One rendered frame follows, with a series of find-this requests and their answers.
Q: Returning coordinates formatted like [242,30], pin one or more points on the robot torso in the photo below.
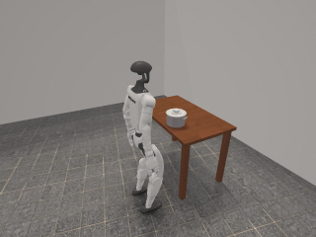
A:
[135,110]

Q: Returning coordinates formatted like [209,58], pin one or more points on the right robot hand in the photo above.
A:
[152,164]

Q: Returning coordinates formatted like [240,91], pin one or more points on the right robot forearm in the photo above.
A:
[146,142]

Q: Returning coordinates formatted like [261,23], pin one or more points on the left robot forearm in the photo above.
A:
[129,126]

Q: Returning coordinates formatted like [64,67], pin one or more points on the table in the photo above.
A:
[200,125]

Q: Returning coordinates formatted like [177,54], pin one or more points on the pot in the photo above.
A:
[175,122]

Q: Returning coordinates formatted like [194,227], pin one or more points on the right robot thigh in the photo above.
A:
[159,158]

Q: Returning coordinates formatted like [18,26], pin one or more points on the robot left upper arm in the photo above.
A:
[125,108]

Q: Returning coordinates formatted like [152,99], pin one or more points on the robot right upper arm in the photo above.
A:
[148,103]

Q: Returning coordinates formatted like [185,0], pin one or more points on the left robot hand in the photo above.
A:
[129,138]

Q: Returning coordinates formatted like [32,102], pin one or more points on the lid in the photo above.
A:
[181,113]

